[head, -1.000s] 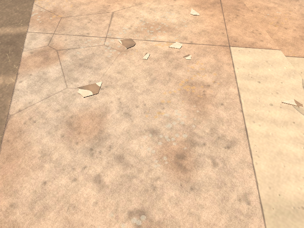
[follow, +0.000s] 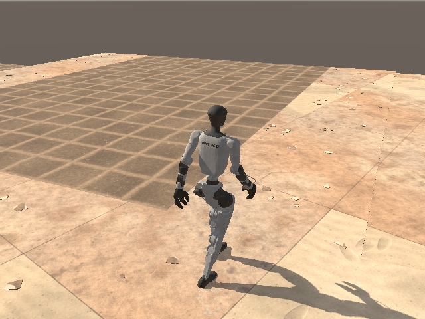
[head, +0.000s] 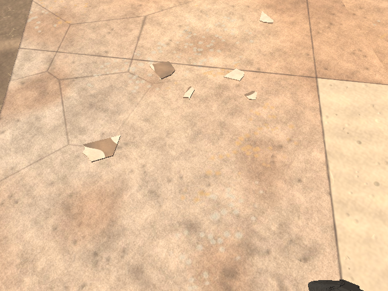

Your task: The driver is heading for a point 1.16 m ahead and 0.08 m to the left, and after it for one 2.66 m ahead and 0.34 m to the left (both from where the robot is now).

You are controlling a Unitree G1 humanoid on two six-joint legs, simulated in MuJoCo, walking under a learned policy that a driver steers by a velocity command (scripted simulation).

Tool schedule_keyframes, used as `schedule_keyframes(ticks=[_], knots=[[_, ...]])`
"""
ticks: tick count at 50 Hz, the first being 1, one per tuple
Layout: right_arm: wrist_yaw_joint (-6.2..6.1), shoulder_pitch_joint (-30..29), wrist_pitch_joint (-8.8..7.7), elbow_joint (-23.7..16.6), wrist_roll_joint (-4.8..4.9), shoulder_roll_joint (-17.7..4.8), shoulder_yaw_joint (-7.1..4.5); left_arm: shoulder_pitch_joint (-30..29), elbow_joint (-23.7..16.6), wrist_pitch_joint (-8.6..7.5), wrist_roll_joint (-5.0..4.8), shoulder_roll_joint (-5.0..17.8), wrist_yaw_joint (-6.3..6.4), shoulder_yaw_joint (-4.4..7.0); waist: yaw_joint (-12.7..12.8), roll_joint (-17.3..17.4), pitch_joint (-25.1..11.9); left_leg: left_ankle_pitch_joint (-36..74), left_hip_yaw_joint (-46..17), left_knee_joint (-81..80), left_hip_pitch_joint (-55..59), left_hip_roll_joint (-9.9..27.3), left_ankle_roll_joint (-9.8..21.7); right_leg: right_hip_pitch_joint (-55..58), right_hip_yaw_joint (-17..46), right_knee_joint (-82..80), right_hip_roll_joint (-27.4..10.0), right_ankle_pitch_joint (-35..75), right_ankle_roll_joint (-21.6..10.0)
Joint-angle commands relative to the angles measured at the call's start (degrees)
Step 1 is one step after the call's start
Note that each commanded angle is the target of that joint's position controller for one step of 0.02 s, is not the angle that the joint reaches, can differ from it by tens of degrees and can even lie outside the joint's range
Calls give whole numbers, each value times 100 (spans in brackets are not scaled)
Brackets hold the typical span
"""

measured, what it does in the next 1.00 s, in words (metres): walks ahead: left foot, then right foot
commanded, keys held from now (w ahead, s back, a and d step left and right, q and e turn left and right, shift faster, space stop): w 1.00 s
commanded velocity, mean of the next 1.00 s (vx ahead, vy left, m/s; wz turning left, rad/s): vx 0.50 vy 0.00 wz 0.00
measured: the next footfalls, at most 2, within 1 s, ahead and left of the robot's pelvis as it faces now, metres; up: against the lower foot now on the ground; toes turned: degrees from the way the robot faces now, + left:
left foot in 0.06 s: +0.20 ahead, +0.06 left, +0.00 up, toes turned +3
right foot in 0.60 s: +0.51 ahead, -0.11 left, +0.00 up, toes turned -3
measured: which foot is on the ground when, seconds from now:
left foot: up 0.00-0.04, down 0.06-0.62, up 0.64-1.00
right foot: down 0.00-0.04, up 0.06-0.58, down 0.60-1.00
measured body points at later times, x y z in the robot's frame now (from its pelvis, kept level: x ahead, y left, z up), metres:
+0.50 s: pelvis +0.28 -0.01 +0.01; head +0.31 +0.00 +0.46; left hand +0.47 +0.20 -0.10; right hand +0.18 -0.23 -0.13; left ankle +0.16 +0.05 -0.73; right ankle +0.45 -0.13 -0.69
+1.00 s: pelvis +0.55 -0.04 +0.02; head +0.57 -0.05 +0.47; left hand +0.46 +0.19 -0.13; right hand +0.71 -0.27 -0.11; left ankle +0.71 +0.10 -0.68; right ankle +0.47 -0.11 -0.73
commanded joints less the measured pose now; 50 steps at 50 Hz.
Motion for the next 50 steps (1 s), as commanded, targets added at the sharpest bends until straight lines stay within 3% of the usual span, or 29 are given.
schedule_keyframes(ticks=[1, 2, 3, 4, 5, 6, 7, 9, 11, 13, 18, 22, 25, 27, 28, 29, 30, 31, 32, 33, 34, 35, 36, 38, 40, 46, 50], knots=[[-150, 1395, -108, 220, 23, -816, -270, -113, -142, -15, 58, 1046, 97, 204, -960, -655, -645, -387, -50, -296, 1874, -373, 339, -420, 278, 2124, -1648, 7435, 61], [-212, 2254, -153, 483, -20, -926, -343, -304, -180, 7, 27, 1116, 71, 222, -1380, -552, -1010, -240, -303, -686, 3036, -113, 510, -1039, 183, 3278, -1515, 6579, 49], [-285, 3074, -157, 607, -144, -1361, -473, -319, -349, -12, 3, 874, 25, 157, -1583, 101, -1646, -1054, -1751, -747, 4216, 1201, 860, -2071, -79, 5122, -1075, 4101, -2], [-223, 2791, -137, 571, -215, -1482, -489, 531, -313, 38, -92, 276, -40, 83, -831, 1026, -1865, -1195, -4609, -1259, 5272, 2584, 1784, -4267, -59, 7086, -33, -1047, 152], [-144, 2357, -122, 555, 67, -1178, -473, 2, -336, 48, 54, 875, -25, 205, -889, 130, -1255, -2167, -4558, -1898, 4501, 2280, 1673, -4720, 401, 7083, -367, -456, -19], [-117, 1789, -142, 472, 101, -880, -393, -541, -529, 16, 52, 938, -65, 243, -657, 94, -461, -2265, -3727, -2219, 3602, 2107, 1473, -4794, 357, 6754, -628, 119, -41], [-88, 1596, -196, 487, 67, -605, -330, -769, -559, 9, 66, 883, -87, 249, -509, -188, -85, -1665, -3215, -2441, 2920, 1865, 1283, -4561, 330, 6435, -787, 348, -24], [-130, 1709, -304, 672, 39, -345, -227, -643, -505, 142, 140, 623, -152, 214, -185, -124, -16, -744, -2363, -2617, 2232, 1432, 933, -3995, 297, 5943, -1001, 497, 121], [-142, 2033, -408, 862, 58, -457, -234, -706, -529, 232, 152, 462, -212, 196, -117, -33, -16, -68, -1923, -2703, 2082, 1301, 884, -3967, 145, 5650, -1070, 606, 240], [-137, 2255, -439, 976, 70, -633, -259, -1203, -706, 286, 147, 505, -239, 204, -154, 48, 110, 141, -1604, -2852, 2081, 1188, 818, -4350, -2, 5264, -1201, 1016, 341], [-138, 2848, -414, 1146, 86, -616, -196, -2524, -1106, 299, 63, 516, -259, 166, -513, 163, 199, 1250, -1118, -2781, 2550, 917, 432, -4750, -338, 3778, -1178, 2106, 490], [-202, 3306, -392, 1297, 40, -634, -160, -3248, -1293, 291, 35, 491, -251, 119, -772, 279, 191, 1747, -1069, -2582, 3315, 1015, 382, -4780, -487, 2927, -975, 2285, 444], [-260, 3438, -356, 1392, -33, -705, -167, -3577, -1437, 244, 38, 561, -240, 131, -799, 316, 227, 2240, -1130, -2281, 3982, 1283, 514, -4843, -478, 2549, -864, 1836, 301], [-296, 3254, -347, 1401, -50, -776, -184, -3334, -1402, 190, 41, 634, -214, 169, -566, 346, 135, 3202, -1039, -1852, 4110, 1376, 470, -4309, -525, 2250, -689, 1349, 112], [-307, 3154, -343, 1400, -47, -831, -198, -2891, -1261, 159, 49, 709, -176, 215, -361, 393, -81, 3946, -978, -1377, 4072, 1361, 400, -3684, -582, 2113, -505, 1127, 2], [-297, 3055, -327, 1402, -26, -867, -206, -2060, -978, 111, 63, 810, -128, 286, -6, 322, -484, 4252, -856, -497, 3931, 1238, 316, -2727, -648, 1769, -332, 1235, -142], [-284, 2958, -338, 1333, 19, -825, -182, -1040, -658, 52, 159, 1059, -62, 396, 398, 201, -1039, 3344, -718, 694, 3062, 1046, 217, -1235, -269, 1692, -693, 1357, -359], [-250, 3127, -357, 1089, 156, -427, -82, -160, -548, 25, 313, 1652, 0, 549, 515, -653, -1897, 759, -371, 2694, 1451, 507, 32, 428, 1744, 1618, -2335, 864, -821], [-220, 3581, -348, 1192, 230, -444, -152, -231, -496, 123, 155, 1688, -78, 596, 284, -1355, -2382, -2685, -623, 4203, 106, -344, -59, 1000, 3958, 839, -3146, 873, -1492], [-237, 3070, -319, 1115, 79, -798, -250, -852, -556, 160, -5, 1365, -122, 536, 64, -556, -1419, -2215, -1015, 4350, -391, 111, 8, 220, 3226, 666, -2819, 522, -1282], [-202, 2572, -347, 961, 43, -690, -239, -1353, -629, 124, -35, 1022, -149, 448, -58, -337, -730, -1734, -1004, 4086, -401, 308, 1, -648, 2468, 436, -2589, 735, -1120], [-183, 2406, -333, 932, 38, -550, -234, -1582, -608, 82, -2, 772, -158, 382, -261, -185, -340, -1467, -973, 3701, -164, 503, -23, -1317, 1915, 213, -2302, 1173, -883], [-153, 2371, -259, 906, -57, -489, -244, -1556, -510, 39, -5, 600, -135, 324, -421, -264, -187, -1365, -978, 3398, 102, 618, -79, -1746, 1504, 110, -2063, 1554, -706], [-75, 2522, -126, 958, -118, -281, -219, -1291, -322, -46, -2, 531, -111, 288, -569, -355, -220, -1238, -856, 3170, 400, 623, -181, -2015, 1061, -4, -1852, 2112, -607], [-30, 2258, -57, 846, -119, -286, -236, -1039, -184, -101, -28, 702, -103, 315, -622, -376, -136, -985, -742, 2920, 144, 680, -260, -2033, 782, -126, -1762, 2402, -616], [-1, 670, -35, 307, -35, -309, -184, -435, 2, -87, -24, 729, -97, 260, -302, -423, 162, 192, -419, 1226, -357, 710, -436, -1757, 323, -301, -1525, 2936, -459], [-16, -2, -53, 102, -6, -312, -140, 18, 167, -72, 10, 779, -46, 249, -81, -483, 205, 367, -277, 396, -318, 539, -349, -1099, 267, -186, -1659, 3250, -458]])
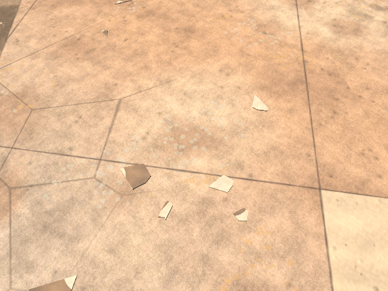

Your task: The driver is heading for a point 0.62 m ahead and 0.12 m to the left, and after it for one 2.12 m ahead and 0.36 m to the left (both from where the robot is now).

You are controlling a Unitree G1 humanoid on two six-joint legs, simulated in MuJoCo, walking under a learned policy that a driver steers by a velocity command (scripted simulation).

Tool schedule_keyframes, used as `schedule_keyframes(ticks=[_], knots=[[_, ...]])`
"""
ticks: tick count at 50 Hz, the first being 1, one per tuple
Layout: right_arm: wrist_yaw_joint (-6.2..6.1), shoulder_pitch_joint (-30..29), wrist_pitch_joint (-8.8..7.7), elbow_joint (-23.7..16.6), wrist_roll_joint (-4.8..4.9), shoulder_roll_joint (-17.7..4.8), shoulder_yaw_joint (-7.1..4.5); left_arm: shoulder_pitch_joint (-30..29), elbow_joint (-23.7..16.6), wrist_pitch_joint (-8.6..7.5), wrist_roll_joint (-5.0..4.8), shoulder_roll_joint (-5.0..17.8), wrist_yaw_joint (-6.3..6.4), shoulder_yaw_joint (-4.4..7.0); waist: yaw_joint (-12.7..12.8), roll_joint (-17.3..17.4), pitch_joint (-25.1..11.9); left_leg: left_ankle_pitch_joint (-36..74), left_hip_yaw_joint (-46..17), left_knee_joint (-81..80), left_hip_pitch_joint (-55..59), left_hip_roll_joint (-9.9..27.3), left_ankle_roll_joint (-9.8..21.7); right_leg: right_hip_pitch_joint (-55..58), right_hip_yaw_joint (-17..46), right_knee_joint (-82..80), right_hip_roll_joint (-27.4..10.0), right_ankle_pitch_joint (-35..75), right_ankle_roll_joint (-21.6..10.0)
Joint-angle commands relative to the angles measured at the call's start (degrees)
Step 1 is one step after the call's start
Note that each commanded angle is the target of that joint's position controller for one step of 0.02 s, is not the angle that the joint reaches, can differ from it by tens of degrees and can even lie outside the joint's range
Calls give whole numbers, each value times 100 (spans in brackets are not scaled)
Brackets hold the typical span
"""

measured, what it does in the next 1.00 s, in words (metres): walks ahead: left foot, then right foot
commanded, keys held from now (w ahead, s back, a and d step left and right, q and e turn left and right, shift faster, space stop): w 0.56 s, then w+q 0.44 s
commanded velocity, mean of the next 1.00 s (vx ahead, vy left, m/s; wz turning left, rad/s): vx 0.50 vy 0.00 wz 0.14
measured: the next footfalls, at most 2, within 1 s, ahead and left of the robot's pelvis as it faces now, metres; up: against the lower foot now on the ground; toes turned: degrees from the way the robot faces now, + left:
left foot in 0.16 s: +0.26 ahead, +0.11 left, +0.00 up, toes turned +4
right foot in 0.72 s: +0.56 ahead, -0.07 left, +0.00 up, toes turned -1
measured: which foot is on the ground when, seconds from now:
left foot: up 0.00-0.14, down 0.16-0.72, up 0.74-1.00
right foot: down 0.00-0.18, up 0.20-0.70, down 0.72-1.00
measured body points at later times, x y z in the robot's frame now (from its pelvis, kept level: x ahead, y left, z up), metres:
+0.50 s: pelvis +0.27 +0.05 +0.00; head +0.28 +0.06 +0.45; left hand +0.39 +0.28 -0.14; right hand +0.20 -0.19 -0.14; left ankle +0.22 +0.10 -0.74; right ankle +0.41 -0.11 -0.68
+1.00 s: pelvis +0.53 +0.01 +0.00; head +0.55 +0.00 +0.45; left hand +0.48 +0.26 -0.14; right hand +0.66 -0.23 -0.14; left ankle +0.58 +0.16 -0.66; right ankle +0.52 -0.07 -0.74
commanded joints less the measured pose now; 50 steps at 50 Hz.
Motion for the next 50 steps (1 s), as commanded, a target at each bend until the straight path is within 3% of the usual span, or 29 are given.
schedule_keyframes(ticks=[1, 3, 5, 6, 7, 8, 9, 10, 11, 12, 13, 14, 15, 17, 20, 26, 31, 33, 34, 35, 36, 37, 38, 39, 40, 41, 43, 46, 50], knots=[[-11, -697, -78, -477, 17, -257, -9, 419, -79, -40, 37, 756, 63, 113, 28, -587, 419, 65, 209, -466, -72, -193, 77, -13, 776, -221, -1664, 2572, -609], [-17, -832, -117, -569, 12, -318, -29, 465, -19, -16, 77, 802, 105, 128, 8, -578, 455, -269, 195, -686, -82, -243, 201, 376, 802, -16, -1824, 2923, -635], [-44, -570, -175, -529, 13, -370, -68, 305, -9, -1, 97, 867, 138, 149, -190, -597, 332, -720, 284, -970, 483, -436, 381, 498, 678, 464, -1857, 3942, -545], [-81, -114, -207, -385, 9, -433, -115, 221, -8, 7, 98, 919, 143, 164, -384, -633, 93, -900, 366, -1110, 1128, -629, 484, 461, 600, 996, -1811, 4692, -471], [-129, 758, -258, -83, -13, -518, -185, 118, -12, 28, 71, 936, 130, 167, -753, -508, -337, -711, 461, -1481, 2171, -806, 618, 253, 430, 1967, -1629, 4944, -368], [-194, 1792, -315, 217, -124, -820, -304, 56, -110, 16, 25, 853, 114, 129, -1117, -318, -940, -764, -138, -1495, 3707, -259, 863, -737, 297, 3276, -1412, 3850, -258], [-231, 2558, -322, 284, -261, -1474, -474, 543, -300, 11, -206, 314, 45, 8, -1069, 822, -1865, -1326, -2721, -1742, 5568, 1550, 1593, -2745, -125, 5588, -582, 805, 40], [-162, 2307, -220, 292, -43, -1345, -468, 484, -222, 22, -95, 688, 44, 139, -976, 651, -1955, -1490, -4137, -2542, 5428, 1878, 1830, -3581, 495, 6525, -157, -1644, -2], [-141, 1604, -198, 206, 73, -1102, -400, -80, -383, 42, -11, 798, 41, 198, -686, 262, -922, -1804, -3186, -2660, 4557, 1611, 1615, -3979, 715, 6606, -577, -1132, -57], [-112, 1159, -232, 124, 83, -724, -303, -439, -482, 15, 13, 716, 8, 183, -557, 15, -398, -1529, -2532, -2915, 3725, 1374, 1439, -3881, 711, 6286, -783, -669, -55], [-110, 990, -273, 149, 69, -502, -238, -537, -481, 46, 35, 599, -8, 188, -367, -17, -90, -1159, -2000, -3103, 3147, 1081, 1198, -3618, 688, 5918, -955, -435, -35], [-133, 991, -308, 235, 85, -320, -179, -458, -469, 127, 121, 505, -33, 180, -192, 79, 32, -827, -1589, -3222, 2729, 842, 1024, -3313, 673, 5639, -1054, -326, 31], [-148, 1104, -349, 312, 73, -260, -151, -349, -416, 202, 155, 382, -71, 163, -117, 120, 5, -559, -1339, -3279, 2572, 728, 970, -3108, 624, 5519, -1064, -256, 87], [-164, 1443, -427, 464, 81, -397, -169, -485, -487, 289, 165, 362, -118, 177, -56, 97, 23, 5, -1063, -3353, 2550, 628, 1009, -3212, 506, 5337, -1082, -65, 176], [-168, 1774, -439, 568, 78, -523, -173, -1255, -765, 352, 144, 445, -142, 189, -153, 95, 235, 148, -831, -3546, 2709, 539, 1007, -3817, 382, 4745, -1207, 525, 312], [-194, 2421, -426, 737, 69, -502, -117, -2555, -1190, 323, 54, 369, -155, 101, -498, 141, 360, 911, -508, -3502, 3305, 442, 886, -3913, 105, 3075, -1040, 1338, 374], [-274, 2782, -368, 902, -8, -569, -126, -3154, -1478, 242, 56, 496, -134, 114, -624, 152, 464, 1723, -738, -3027, 4207, 736, 1000, -3993, 114, 2425, -866, 895, 204], [-300, 2563, -348, 864, -37, -680, -160, -2867, -1457, 161, 35, 576, -111, 148, -405, 178, 340, 2533, -767, -2565, 4259, 755, 920, -3416, 104, 2115, -696, 463, 85], [-296, 2420, -345, 834, -34, -743, -179, -2386, -1317, 118, 32, 652, -74, 193, -193, 211, 114, 3178, -728, -2070, 4135, 669, 835, -2697, 35, 1923, -511, 293, 9], [-268, 2283, -337, 807, 8, -747, -179, -1479, -1023, 53, 63, 768, -19, 265, 201, 42, -359, 3264, -561, -1094, 3809, 426, 717, -1490, -27, 1519, -400, 588, -108], [-237, 2211, -359, 664, 89, -595, -132, -472, -804, -16, 209, 1157, 60, 391, 547, -272, -1057, 1942, -411, 311, 2732, 128, 602, 112, 800, 1462, -1221, 368, -346], [-216, 2833, -340, 517, 347, 58, -3, 49, -807, 0, 341, 1798, 75, 553, 378, -1454, -1951, -1552, 133, 2445, 721, -789, 309, 1835, 3260, 1121, -3011, -127, -965], [-258, 2691, -291, 579, 194, -523, -174, -331, -883, 107, 153, 1530, 33, 516, 284, -1014, -1920, -2702, -423, 3193, 251, -784, 396, 1357, 4039, 606, -3118, -363, -1044], [-249, 2243, -256, 461, 131, -577, -229, -983, -1000, 123, 90, 1143, 20, 405, 23, -639, -1011, -2255, -537, 3269, 54, -452, 425, 514, 3145, 473, -2910, -578, -875], [-213, 1938, -248, 391, 104, -428, -210, -1340, -1043, 86, 72, 806, 3, 322, -67, -402, -470, -1872, -527, 3031, 114, -236, 411, -239, 2437, 208, -2659, -336, -716], [-180, 1839, -197, 376, 60, -325, -226, -1444, -1014, 50, 77, 645, 21, 276, -188, -471, -190, -1688, -510, 2797, 276, -107, 398, -708, 1885, 41, -2406, -80, -509], [-91, 1928, -34, 356, -46, -172, -242, -1300, -868, -24, 51, 480, 76, 223, -400, -632, -64, -1521, -449, 2615, 544, -20, 322, -1148, 1164, -99, -2163, 505, -326], [-11, 1525, 99, 133, -57, -95, -251, -977, -748, -144, 6, 620, 88, 258, -468, -580, 17, -1054, -353, 2465, 131, 59, 254, -1100, 576, -243, -2125, 1094, -338], [75, 647, 131, -238, -40, -132, -223, -686, -652, -163, 41, 633, 93, 244, -378, -566, 237, -243, -188, 1531, -343, 91, 161, -943, -87, -311, -1971, 1520, -318]])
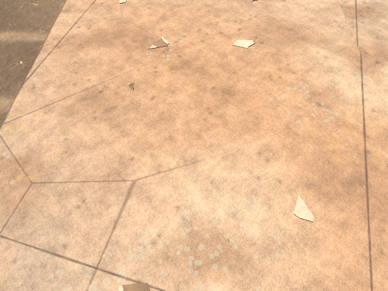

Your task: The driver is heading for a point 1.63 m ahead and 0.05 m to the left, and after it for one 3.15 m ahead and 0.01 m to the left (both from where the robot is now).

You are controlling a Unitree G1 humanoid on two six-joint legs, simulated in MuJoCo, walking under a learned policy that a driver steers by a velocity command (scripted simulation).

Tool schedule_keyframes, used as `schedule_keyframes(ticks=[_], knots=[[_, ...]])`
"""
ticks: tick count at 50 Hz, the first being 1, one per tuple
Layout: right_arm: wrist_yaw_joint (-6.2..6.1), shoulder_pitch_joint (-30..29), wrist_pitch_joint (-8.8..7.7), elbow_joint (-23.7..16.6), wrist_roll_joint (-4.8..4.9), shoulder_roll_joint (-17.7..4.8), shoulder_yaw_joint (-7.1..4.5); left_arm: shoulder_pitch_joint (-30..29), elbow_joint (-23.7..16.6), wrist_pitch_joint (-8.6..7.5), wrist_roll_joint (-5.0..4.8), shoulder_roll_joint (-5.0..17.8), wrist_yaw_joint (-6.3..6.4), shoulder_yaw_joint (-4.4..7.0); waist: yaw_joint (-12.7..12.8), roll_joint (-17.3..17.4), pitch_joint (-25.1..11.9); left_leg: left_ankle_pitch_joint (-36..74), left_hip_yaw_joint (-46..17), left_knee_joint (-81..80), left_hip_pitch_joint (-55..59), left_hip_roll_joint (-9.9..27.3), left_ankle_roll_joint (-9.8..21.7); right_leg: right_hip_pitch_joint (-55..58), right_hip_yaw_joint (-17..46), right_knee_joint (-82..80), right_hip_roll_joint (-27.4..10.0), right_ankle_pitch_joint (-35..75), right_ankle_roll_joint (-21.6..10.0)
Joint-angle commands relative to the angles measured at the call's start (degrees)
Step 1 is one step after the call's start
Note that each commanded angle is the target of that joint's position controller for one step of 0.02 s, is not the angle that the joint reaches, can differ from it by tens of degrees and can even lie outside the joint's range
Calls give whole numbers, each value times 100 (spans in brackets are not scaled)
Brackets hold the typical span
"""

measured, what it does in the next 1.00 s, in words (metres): walks ahead: left foot, then right foot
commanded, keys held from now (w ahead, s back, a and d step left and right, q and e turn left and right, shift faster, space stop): w+q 0.14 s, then w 0.24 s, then no key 0.62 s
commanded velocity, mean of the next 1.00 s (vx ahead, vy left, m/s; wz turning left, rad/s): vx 0.30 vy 0.00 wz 0.20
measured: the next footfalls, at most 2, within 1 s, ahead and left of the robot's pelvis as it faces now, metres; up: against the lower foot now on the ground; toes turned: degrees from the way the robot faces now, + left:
left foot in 0.26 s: +0.27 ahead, +0.12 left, +0.00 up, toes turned +14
right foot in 0.76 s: +0.49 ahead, +0.01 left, +0.00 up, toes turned +7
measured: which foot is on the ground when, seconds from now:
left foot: up 0.00-0.24, down 0.26-0.78, up 0.80-1.00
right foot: down 0.00-0.26, up 0.28-0.74, down 0.76-1.00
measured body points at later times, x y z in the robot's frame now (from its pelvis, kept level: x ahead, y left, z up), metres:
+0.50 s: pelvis +0.25 +0.07 +0.00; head +0.27 +0.09 +0.45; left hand +0.28 +0.33 -0.15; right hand +0.32 -0.18 -0.14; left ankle +0.23 +0.11 -0.75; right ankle +0.32 -0.08 -0.67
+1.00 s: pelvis +0.37 +0.07 -0.01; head +0.38 +0.06 +0.44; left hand +0.36 +0.30 -0.16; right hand +0.44 -0.15 -0.17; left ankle +0.32 +0.19 -0.73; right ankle +0.45 +0.01 -0.75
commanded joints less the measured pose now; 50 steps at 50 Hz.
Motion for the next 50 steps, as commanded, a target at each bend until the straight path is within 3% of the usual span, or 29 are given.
schedule_keyframes(ticks=[1, 4, 8, 10, 11, 12, 13, 14, 15, 16, 17, 18, 19, 21, 24, 31, 34, 36, 37, 38, 39, 40, 41, 42, 43, 45, 48, 50], knots=[[93, -296, -4, -414, 5, 72, 74, 29, -244, -107, 3, 479, 15, 48, -96, -590, 310, 666, 83, -776, -221, 85, -63, -219, 562, -920, -1496, 1535, -454], [157, -906, -14, -659, -3, 92, 137, 253, -194, -100, 1, 638, 48, 74, 57, -611, 383, 913, 428, -1718, 42, -9, 8, 44, 239, -893, -1576, 1874, -429], [181, -1280, -26, -872, -53, -29, 122, 609, -55, 17, 27, 756, 101, 110, 146, -619, 435, 258, 689, -2317, 200, -203, 268, 819, -27, -483, -1776, 2821, -401], [128, -1002, -37, -803, -89, -104, 77, 640, 1, 91, 50, 870, 109, 130, 0, -769, 263, -354, 854, -2495, 760, -550, 471, 1036, -164, 176, -1800, 4420, -373], [96, -580, -59, -670, -102, -179, 31, 623, 17, 138, 60, 947, 102, 145, -177, -823, 36, -591, 891, -2624, 1239, -762, 591, 1092, -209, 824, -1789, 5033, -369], [58, 157, -117, -415, -125, -279, -39, 560, -4, 190, 43, 974, 83, 138, -488, -720, -365, -445, 886, -3031, 2146, -968, 723, 883, -295, 1815, -1708, 4970, -314], [-12, 1080, -188, -106, -196, -560, -154, 502, -96, 210, 13, 874, 55, 90, -872, -402, -914, -377, 331, -3328, 3610, -659, 925, -53, -337, 3144, -1553, 3814, -182], [-94, 1567, -231, -57, -251, -1250, -300, 809, -424, 188, -152, 233, -64, -66, -742, 957, -1661, -628, -2417, -3542, 5679, 1283, 1649, -2450, -311, 5366, -784, -289, 136], [-136, 1672, -145, -77, -44, -1381, -326, 452, -500, 169, -127, 696, -85, 70, -784, 516, -1956, -384, -4071, -4468, 5616, 1859, 1887, -3184, 755, 6345, -126, -1916, 227], [-179, 1137, -118, -73, 48, -1275, -286, -273, -699, 142, -121, 756, -97, 102, -639, 54, -1020, -62, -2841, -4493, 4951, 1548, 1610, -3656, 1140, 6312, -519, -1260, 148], [-176, 735, -161, -109, 73, -930, -194, -365, -694, 78, -147, 639, -109, 58, -435, -66, -520, 482, -2157, -4607, 4117, 1294, 1359, -3446, 1198, 5865, -685, -804, 99], [-165, 452, -218, -109, 82, -664, -118, -237, -563, 105, -83, 574, -108, 64, -181, -244, -258, 926, -1599, -4736, 3557, 983, 1071, -3078, 1251, 5390, -846, -580, 88], [-175, 298, -274, -80, 127, -457, -47, -11, -471, 207, 37, 515, -116, 58, 35, -153, -164, 1142, -1189, -4873, 3145, 745, 894, -2692, 1267, 5092, -904, -460, 129], [-181, 394, -411, 7, 140, -332, 30, 200, -351, 378, 100, 396, -138, 59, 189, -101, -139, 2671, -755, -4865, 2873, 589, 830, -2296, 1186, 4854, -815, -423, 231], [-193, 671, -476, 164, 141, -501, 41, 54, -356, 473, 78, 316, -131, 58, 256, 33, -93, 4208, -228, -4726, 2850, 443, 740, -2400, 1053, 4371, -672, -62, 347], [-282, 1062, -364, 405, 83, -372, 195, -930, -569, 475, -4, 286, -28, -60, -100, 330, -80, 4563, 74, -4468, 3372, 375, 518, -2255, 843, 2489, -400, 797, 243], [-339, 1074, -314, 524, 52, -351, 225, -838, -482, 424, 14, 344, 51, -68, -94, 335, -58, 4695, -50, -4075, 3615, 533, 580, -1949, 864, 2001, -255, 458, 71], [-379, 937, -288, 565, 78, -380, 224, -385, -281, 355, 29, 384, 109, -42, 105, 239, -102, 4770, -164, -3511, 3682, 542, 513, -1414, 868, 1342, -120, 397, -84], [-386, 848, -287, 583, 132, -413, 218, 18, -131, 275, 45, 393, 133, -36, 342, 6, -219, 4356, -100, -3010, 3548, 381, 335, -762, 967, 582, -209, 1419, -148], [-390, 976, -323, 517, 165, -378, 238, 489, 2, 186, 81, 750, 158, 35, 367, -415, -682, 2912, -18, -2311, 3073, 74, 119, 255, 1619, 731, -929, 3996, -271], [-377, 1840, -254, 696, 314, 46, 308, 539, -9, 200, 53, 922, 153, 38, 27, -1269, -1225, -586, 205, -1213, 2458, -652, -67, 958, 2752, 957, -2162, 6367, -1236], [-392, 1776, -99, 811, 242, -82, 257, 381, -28, 260, -92, 630, 98, -62, 107, -1334, -1392, -2833, -59, -695, 2257, -884, -90, 672, 3211, 693, -2446, 6003, -1670], [-384, 1431, -16, 772, 116, -188, 212, 15, -87, 293, -92, 570, 81, -92, 20, -1005, -900, -3036, -268, -375, 2071, -791, -117, 85, 3005, 407, -2267, 4635, -1637], [-360, 1104, 35, 744, 28, -122, 214, -322, -137, 342, -47, 489, 100, -130, -50, -693, -513, -2770, -327, -390, 1987, -709, -159, -410, 2773, 115, -1994, 3344, -1422], [-337, 943, 88, 736, 20, -37, 224, -562, -163, 386, -6, 398, 146, -180, -174, -637, -223, -2435, -343, -728, 2076, -579, -210, -889, 2472, -151, -1744, 2492, -1160], [-330, 1045, 171, 848, 30, 165, 291, -784, -143, 431, 23, 354, 185, -218, -324, -829, -140, -2003, -174, -1500, 2404, -548, -350, -1212, 2036, -352, -1320, 1596, -793], [-398, 1064, 241, 996, 102, 150, 316, -574, -18, 447, -5, 500, 157, -193, -200, -805, -388, -1624, -25, -2258, 2626, -570, -425, -1025, 2044, -371, -1262, 687, -689], [-404, 1053, 250, 1068, 98, 188, 347, -691, 1, 508, -60, 576, 139, -168, -239, -785, -308, -992, 66, -2909, 2916, -539, -394, -1292, 2060, -456, -1174, -589, -536]])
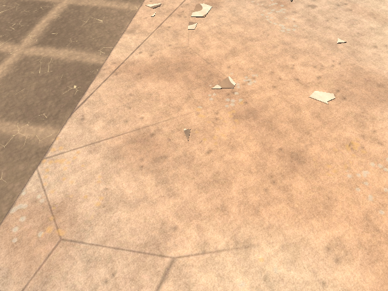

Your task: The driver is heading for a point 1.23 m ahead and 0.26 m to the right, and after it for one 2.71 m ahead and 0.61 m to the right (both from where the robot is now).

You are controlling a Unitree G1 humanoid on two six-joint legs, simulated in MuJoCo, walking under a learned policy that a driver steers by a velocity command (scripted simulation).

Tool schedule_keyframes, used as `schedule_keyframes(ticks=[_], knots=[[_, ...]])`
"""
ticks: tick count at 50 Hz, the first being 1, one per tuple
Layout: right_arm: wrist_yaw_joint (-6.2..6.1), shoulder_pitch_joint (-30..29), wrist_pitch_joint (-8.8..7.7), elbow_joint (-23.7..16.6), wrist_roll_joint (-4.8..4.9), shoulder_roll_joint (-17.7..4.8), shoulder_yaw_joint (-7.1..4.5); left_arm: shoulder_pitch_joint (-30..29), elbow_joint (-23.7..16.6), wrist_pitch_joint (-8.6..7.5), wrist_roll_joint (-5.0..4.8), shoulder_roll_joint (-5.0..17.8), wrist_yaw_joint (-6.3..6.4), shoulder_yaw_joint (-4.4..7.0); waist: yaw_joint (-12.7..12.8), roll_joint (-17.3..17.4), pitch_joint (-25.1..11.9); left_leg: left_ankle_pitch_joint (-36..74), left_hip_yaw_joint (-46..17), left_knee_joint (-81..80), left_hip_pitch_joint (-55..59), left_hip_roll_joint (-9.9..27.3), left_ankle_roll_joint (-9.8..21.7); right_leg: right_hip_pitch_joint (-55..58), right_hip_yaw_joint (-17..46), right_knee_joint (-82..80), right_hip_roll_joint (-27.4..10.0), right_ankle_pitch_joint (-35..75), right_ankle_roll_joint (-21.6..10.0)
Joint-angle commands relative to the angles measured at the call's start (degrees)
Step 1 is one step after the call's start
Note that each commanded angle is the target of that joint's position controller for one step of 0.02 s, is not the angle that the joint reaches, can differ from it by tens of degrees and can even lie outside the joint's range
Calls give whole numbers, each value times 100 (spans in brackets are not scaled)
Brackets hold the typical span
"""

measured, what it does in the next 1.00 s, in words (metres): walks ahead, turning right: left foot, then right foot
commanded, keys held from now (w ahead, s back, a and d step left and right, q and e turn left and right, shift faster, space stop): no key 0.10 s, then w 0.16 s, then w+e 0.46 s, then e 0.06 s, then no key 0.22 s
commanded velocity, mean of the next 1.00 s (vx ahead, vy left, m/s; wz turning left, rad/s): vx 0.28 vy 0.00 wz -0.26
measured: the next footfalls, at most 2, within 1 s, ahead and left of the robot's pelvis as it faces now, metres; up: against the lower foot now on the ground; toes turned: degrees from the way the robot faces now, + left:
left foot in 0.04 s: +0.03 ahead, +0.13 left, +0.00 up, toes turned -1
right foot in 0.42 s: +0.11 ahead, -0.09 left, +0.00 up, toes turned -6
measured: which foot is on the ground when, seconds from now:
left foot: up 0.00-0.02, down 0.04-0.42, up 0.44-0.84, down 0.86-1.00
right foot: down 0.00-0.18, up 0.20-0.40, down 0.42-0.88, up 0.90-1.00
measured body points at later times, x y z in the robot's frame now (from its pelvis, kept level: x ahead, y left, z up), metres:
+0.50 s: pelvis +0.09 -0.02 +0.00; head +0.09 -0.04 +0.45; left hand +0.11 +0.23 -0.14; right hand +0.06 -0.26 -0.16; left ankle +0.01 +0.12 -0.69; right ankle +0.07 -0.09 -0.74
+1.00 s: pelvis +0.31 -0.02 -0.01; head +0.36 -0.02 +0.44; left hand +0.42 +0.22 -0.16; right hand +0.38 -0.31 -0.12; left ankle +0.43 +0.03 -0.74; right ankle +0.17 -0.10 -0.65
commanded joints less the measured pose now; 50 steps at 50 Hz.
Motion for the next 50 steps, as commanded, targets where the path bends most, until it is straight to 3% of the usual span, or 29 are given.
schedule_keyframes(ticks=[1, 3, 4, 5, 6, 9, 11, 13, 15, 18, 20, 21, 22, 23, 24, 25, 26, 29, 33, 37, 40, 42, 43, 44, 45, 46, 47, 48, 50], knots=[[-24, 912, 50, 244, -12, -183, 5, -82, -172, 43, -68, 796, -6, 151, -225, -639, -258, 901, 243, -920, 835, -51, 14, -437, 1340, -1192, -1203, -1731, -291], [-23, 838, -19, 186, -101, -347, 24, 49, -115, 105, -80, 757, -34, 178, -124, -462, 79, 969, -219, -1575, 802, 326, 109, -718, 1353, -1239, -1060, -2336, 107], [-18, 733, -56, 198, -45, -447, 20, 130, -114, 145, -117, 661, -52, 187, 35, -42, 378, 420, -419, -1725, 26, 382, 168, -435, 1110, -1184, -791, -1969, 204], [-15, 694, -108, 224, -5, -351, 47, 164, -62, 151, -92, 588, -69, 171, 77, 200, 407, 203, -505, -1956, -391, 427, 162, 97, 996, -908, -726, -1414, 212], [-11, 745, -165, 250, 10, -323, 57, 291, -1, 142, -61, 517, -82, 160, 116, 333, 196, -234, -556, -2156, -505, 434, 177, 467, 904, -657, -641, -1368, 179], [-12, 870, -184, 162, 17, -681, -90, 251, -36, 133, 0, 581, -142, 207, 59, 550, 306, -1977, -1060, -2594, -551, 612, 536, 72, 454, 280, -184, -2266, 68], [-15, 1071, -176, 184, 7, -837, -197, -40, -157, 82, 78, 331, -214, 163, -116, 930, 614, -2211, -1877, -3133, -164, 1287, 912, -677, 104, 1314, 11, -1527, 135], [-13, 1111, -220, 166, -28, -826, -248, -180, -294, -15, 100, 474, -264, 210, -119, 747, 604, -1624, -2035, -3255, 269, 1576, 1124, -1262, 288, 1916, -264, -1506, 98], [-10, 1056, -310, 138, -42, -859, -297, -133, -348, -109, 78, 485, -322, 227, -49, 632, 492, -1181, -1606, -3089, 656, 1503, 1074, -1390, 334, 1833, -370, -1613, 50], [3, 956, -411, 114, -26, -876, -345, -88, -439, -186, 17, 401, -345, 234, 38, 627, 499, -843, -941, -2816, 382, 1335, 939, -568, 95, 1033, -248, -1490, -44], [35, 826, -433, 55, -20, -896, -375, 630, -189, -211, 0, 373, -324, 275, 309, 312, 401, -665, -423, -2150, -263, 1092, 844, 686, -111, 383, 50, -1219, -116], [57, 736, -464, -16, -66, -757, -341, 1281, 26, -249, 30, 521, -285, 342, 532, -146, 263, -284, -9, -1206, -733, 831, 725, 1472, 359, 51, -97, -1458, -225], [141, 493, -521, -317, -35, -329, -212, 1983, 160, -290, 62, 1063, -217, 484, 741, -1641, 85, -26, 831, 754, -1856, 112, 369, 2155, 2734, -1060, -1405, -2784, -689], [212, 160, -566, -589, -155, -523, -261, 2446, 331, -246, -21, 1288, -250, 520, 788, -1949, 237, -761, 622, 1963, -2984, -363, 331, 2372, 4656, -1719, -2158, -3111, -1203], [253, -56, -580, -700, -220, -662, -294, 1833, 153, -234, 29, 1198, -237, 477, 420, -1074, 517, -435, 154, 2595, -3201, 93, 381, 1956, 4315, -1496, -2178, -2744, -1266], [306, -188, -637, -728, -139, -625, -273, 1402, -35, -260, 49, 1087, -241, 455, 283, -539, 469, 161, 20, 2616, -3056, 256, 377, 1633, 3776, -1407, -1918, -2169, -1152], [335, -208, -691, -736, -76, -613, -271, 1142, -167, -278, 49, 1049, -223, 450, 154, -333, 377, 544, 10, 2431, -2832, 348, 335, 1466, 3300, -1452, -1683, -1560, -1012], [362, -293, -608, -850, -154, -652, -296, 1182, -184, -352, -56, 843, -151, 388, 43, -471, 130, 1067, 156, 1885, -2525, 293, 45, 1479, 2501, -1427, -1257, 190, -903], [350, -1190, -486, -1336, -100, -560, -236, 1517, -145, -355, -55, 884, -116, 403, 193, -506, 197, 1518, 304, 1034, -2672, 178, -235, 1394, 2193, -1332, -1094, 1083, -956], [359, -1930, -477, -1777, -14, -560, -164, 1539, -222, -319, -23, 992, -130, 456, 376, -667, 278, 2074, 354, 35, -2141, -16, -220, 1167, 2083, -1062, -943, 1905, -783], [252, -1438, -538, -1768, 25, -730, -194, 1296, -323, -269, -24, 1100, -98, 504, 145, -709, -8, 2190, 329, -521, -970, -254, -1, 1068, 2000, -338, -813, 3268, -362], [156, -273, -634, -1414, -17, -972, -299, 1076, -386, -304, -76, 1193, -97, 537, -330, -532, -523, 2721, 389, -1134, 383, -371, 216, 1107, 1838, 939, -519, 3882, -68], [103, 399, -731, -1288, -132, -1199, -364, 1023, -491, -348, -137, 1081, -108, 518, -572, -327, -968, 3434, -57, -1157, 1497, 253, 357, 522, 1773, 2046, -228, 2761, 40], [90, 900, -764, -1326, -255, -1643, -417, 1438, -674, -358, -159, 580, -63, 423, -418, 843, -1833, 6193, -1535, -526, 2805, 2011, 703, -430, 1267, 3817, 336, -1453, 115], [151, 764, -640, -1346, -93, -1857, -503, 2315, -585, -252, -322, 685, 5, 474, -83, 1677, -2692, 6469, -3319, -1008, 3105, 2811, 1635, -1057, 1088, 5185, 722, -3045, 156], [164, 97, -553, -1573, 29, -1313, -413, 2147, -386, -135, -96, 942, 13, 505, 112, 610, -2109, 4941, -3023, -1378, 2142, 2494, 1614, -1148, 1204, 5425, 255, -2429, 144], [155, -383, -537, -1647, 55, -782, -247, 1473, -483, -91, 30, 886, -64, 491, 62, 204, -1253, 4272, -2179, -1599, 1257, 2025, 1455, -1201, 1110, 5139, 115, -2076, 207], [135, -472, -533, -1584, 0, -596, -162, 1124, -587, -63, 47, 797, -118, 483, 97, 135, -885, 4348, -1612, -1781, 765, 1724, 1308, -1155, 1114, 4824, -23, -1917, 260], [89, -248, -558, -1374, -7, -664, -145, 1080, -581, 80, 120, 682, -196, 459, 189, 461, -708, 4901, -900, -1942, 171, 1393, 1187, -675, 1034, 4308, -84, -1773, 339]])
